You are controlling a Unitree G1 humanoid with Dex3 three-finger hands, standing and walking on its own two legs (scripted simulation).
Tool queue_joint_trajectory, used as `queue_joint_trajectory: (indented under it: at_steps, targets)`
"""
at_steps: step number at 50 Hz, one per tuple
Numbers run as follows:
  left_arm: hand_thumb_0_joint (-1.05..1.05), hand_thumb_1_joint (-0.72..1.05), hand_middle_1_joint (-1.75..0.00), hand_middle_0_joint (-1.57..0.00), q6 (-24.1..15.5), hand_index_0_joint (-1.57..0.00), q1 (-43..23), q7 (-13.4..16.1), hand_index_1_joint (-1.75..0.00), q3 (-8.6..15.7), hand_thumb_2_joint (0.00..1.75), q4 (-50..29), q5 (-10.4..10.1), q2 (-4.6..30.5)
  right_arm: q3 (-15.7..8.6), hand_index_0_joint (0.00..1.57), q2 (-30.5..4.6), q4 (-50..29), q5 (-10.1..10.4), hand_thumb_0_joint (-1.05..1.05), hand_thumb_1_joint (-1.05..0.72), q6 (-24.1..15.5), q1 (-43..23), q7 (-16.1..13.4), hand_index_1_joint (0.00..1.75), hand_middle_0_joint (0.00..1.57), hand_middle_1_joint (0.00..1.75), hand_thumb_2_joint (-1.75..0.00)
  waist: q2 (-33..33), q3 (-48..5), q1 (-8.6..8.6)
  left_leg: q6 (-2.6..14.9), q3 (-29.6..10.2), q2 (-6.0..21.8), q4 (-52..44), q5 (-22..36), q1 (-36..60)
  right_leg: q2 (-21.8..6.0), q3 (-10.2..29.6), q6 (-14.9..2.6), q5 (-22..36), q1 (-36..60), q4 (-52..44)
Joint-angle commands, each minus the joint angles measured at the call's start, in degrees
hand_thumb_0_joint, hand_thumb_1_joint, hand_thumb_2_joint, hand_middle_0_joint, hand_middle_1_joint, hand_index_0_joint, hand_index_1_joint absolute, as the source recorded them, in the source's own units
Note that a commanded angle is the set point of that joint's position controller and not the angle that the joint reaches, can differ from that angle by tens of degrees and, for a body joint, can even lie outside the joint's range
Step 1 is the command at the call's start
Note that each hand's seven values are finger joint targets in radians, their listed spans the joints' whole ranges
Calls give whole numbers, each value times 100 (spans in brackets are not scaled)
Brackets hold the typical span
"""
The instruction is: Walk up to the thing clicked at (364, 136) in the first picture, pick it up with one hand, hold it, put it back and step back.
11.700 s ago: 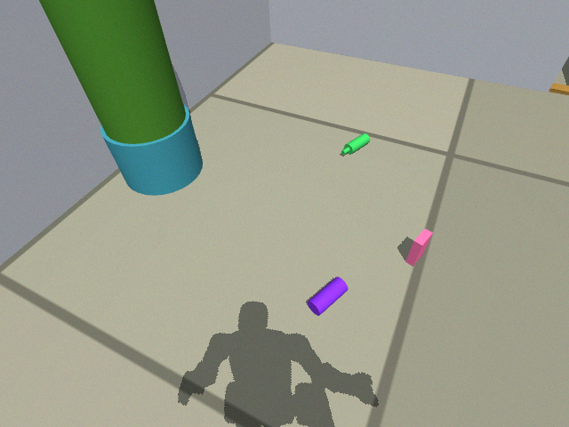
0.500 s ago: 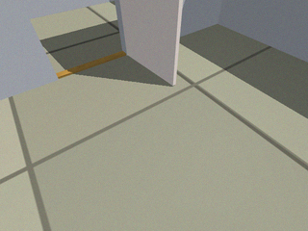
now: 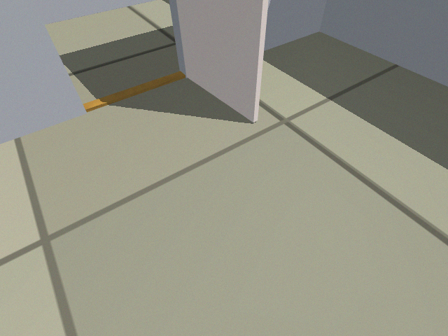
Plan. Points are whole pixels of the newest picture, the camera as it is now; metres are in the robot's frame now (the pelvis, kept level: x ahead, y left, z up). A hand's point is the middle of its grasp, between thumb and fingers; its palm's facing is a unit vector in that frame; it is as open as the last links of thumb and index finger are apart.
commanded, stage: stand
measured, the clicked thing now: out of the picture +0.24 +1.28 -0.75
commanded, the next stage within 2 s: walk up in 0.18 s
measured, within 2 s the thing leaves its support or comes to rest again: neither
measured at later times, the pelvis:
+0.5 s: pelvis +0.05 -0.06 -0.02, yaw -1 degrees
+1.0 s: pelvis +0.26 -0.05 -0.03, yaw +4 degrees
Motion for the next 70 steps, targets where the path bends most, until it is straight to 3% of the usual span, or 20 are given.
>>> queue_joint_trajectory:
  at_steps: [1,8,10,13,19,22,23,24,25,28,30,43,46,48,54,62,66,67,69,70]
  targets:
    - [0,90,-30,-20,-119,-20,-150,99,-30,245,90,-342,2,1213,-217,20,-1271,-374,18,0,-90,-126,-282,-69,30,20,30,-90,58,-401,-31,48,-680,758,-307,740,478,-504,339,-345,545,-459,-299]
    - [0,90,-30,-20,-137,-20,-165,117,-30,245,90,-344,5,1221,-222,20,-1283,-398,18,0,-90,-124,-284,-70,30,20,30,-90,22,-473,-24,73,-661,776,-195,1105,526,-528,348,-316,796,-363,-303]
    - [0,90,-30,-20,-215,-20,-254,-95,-30,539,90,-660,161,1579,-699,20,-1964,-474,-105,0,-90,-201,542,114,30,20,30,-90,543,-622,-283,618,-1331,904,-448,-3479,787,-17,-99,-587,-2289,-1431,1119]
    - [0,90,-30,-20,-210,-20,-657,-211,-30,585,90,-999,184,1469,-885,20,-2111,-723,-134,0,-90,-275,778,143,30,20,30,-90,683,430,-463,1480,-2824,2112,-1231,-3412,744,-161,451,-489,-1727,-3379,3123]
    - [0,90,-30,-20,-241,-20,320,-421,-30,731,90,-970,101,1465,-876,20,-1956,-1365,-198,0,-90,-310,-56,239,30,20,30,-90,1191,-82,98,1045,-1370,1495,-1066,-2753,-407,-115,-30,-376,-1044,-1635,2114]
    - [0,90,-30,-20,-295,-20,1826,-336,-30,901,90,-517,85,1568,-816,20,-1650,-1534,-262,0,-90,-198,-540,228,30,20,30,-90,181,-396,948,578,-373,728,790,-3192,-2182,245,-493,-422,-165,921,1318]
    - [0,90,-30,-20,-332,-20,2569,-239,-30,1036,90,-391,149,1949,-656,20,-1186,-1628,-280,0,-90,-166,-462,210,30,20,30,-90,-1357,-417,1303,393,214,82,2744,-3612,-3424,-190,333,-525,-1627,1705,546]
    - [0,90,-30,-20,-389,-20,2490,-137,-30,1100,90,-652,238,2315,-502,20,-871,-1726,-181,0,-90,-128,-314,214,30,20,30,-90,-2073,-19,1270,112,-609,-610,4646,-3035,-4118,-1552,2871,-674,-3958,873,-674]
    - [0,90,-30,-20,-430,-20,1466,-100,-30,986,90,-1065,212,2409,-603,20,-1263,-1741,-64,0,-90,-109,-201,198,30,20,30,-90,-1083,393,708,57,-1422,-331,4748,-2117,-3718,-2347,4202,-1021,-4828,-272,-1683]
    - [0,90,-30,-20,-552,-20,151,-79,-30,884,90,-1409,47,2054,-741,20,-1826,-1139,27,0,-90,-147,811,252,30,20,30,-90,-505,557,-151,-43,-1321,269,4381,-671,-2788,-1384,2112,-800,-3025,-821,-1384]
    - [0,90,-30,-20,-594,-20,403,-74,-30,819,90,-1395,14,1776,-708,20,-1684,-1023,0,0,-90,-130,1076,323,30,20,30,-90,-549,400,-75,-134,-1136,234,3987,-239,-2283,-1076,1104,-700,-1921,-894,-1234]
    - [0,90,-30,-20,-530,-20,1293,-62,-30,871,90,-1537,27,1813,-588,20,-1294,-1989,-114,0,-90,-176,-327,444,30,20,30,-90,-417,409,475,144,79,315,1272,-142,-2029,-1204,-42,-1132,1711,507,-114]
    - [0,90,-30,-20,-468,-20,1147,-27,-30,728,90,-1687,-30,1686,-796,20,-1604,-1665,-177,0,-90,-260,1290,344,30,20,30,-90,351,-458,-424,575,139,9,890,-332,639,-741,-627,-1011,2550,-652,2374]
    - [0,90,-30,-20,-448,-20,1540,-38,-30,620,90,-1839,-192,1210,-1082,20,-2502,-1755,-145,0,-90,-328,2205,212,30,20,30,-90,1860,-1412,-714,1685,-4448,2281,-257,-1688,2701,990,-173,-520,-1651,-3455,5162]
    - [0,90,-30,-20,-409,-20,1590,-152,-30,579,90,-1547,-118,1425,-708,20,-1667,-2120,66,0,-90,-425,987,119,30,20,30,-90,682,-147,-68,1222,-1237,1556,-436,225,35,-112,581,-479,-683,-2655,4551]
    - [0,90,-30,-20,-449,-20,872,-394,-30,682,90,-1719,-6,1392,-759,20,-1941,-2374,13,0,-90,-510,723,247,30,20,30,-90,915,233,-37,1149,-766,1439,-687,-1767,-896,-243,-49,-384,500,-1978,2108]
    - [0,90,-30,-20,-525,-20,1540,-327,-30,795,90,-1468,12,1529,-658,20,-1716,-2421,-1,0,-90,-443,622,241,30,20,30,-90,278,-256,441,777,-319,1074,777,-1021,-1141,128,-380,-466,452,-423,1582]
    - [0,90,-30,-20,-587,-20,2032,-249,-30,892,90,-1372,19,1727,-561,20,-1464,-2383,-13,0,-90,-430,946,235,30,20,30,-90,-520,-650,660,627,48,712,2285,-429,-1359,110,-188,-578,-202,458,1172]
    - [0,90,-30,-20,-664,-20,2331,-119,-30,1034,90,-1552,-13,2544,-476,20,-1378,-2450,46,0,-90,-417,1196,187,30,20,30,-90,-1487,-694,645,165,-5,-241,4794,-2244,-3158,-2198,3944,-1713,-871,1133,-267]
    - [0,90,-30,-20,-648,-20,1974,-93,-30,965,90,-1689,-90,2443,-558,20,-1698,-2336,28,0,-90,-376,929,119,30,20,30,-90,-723,-442,570,119,-602,144,5216,-2092,-3161,-2351,3985,-2038,-606,592,-189]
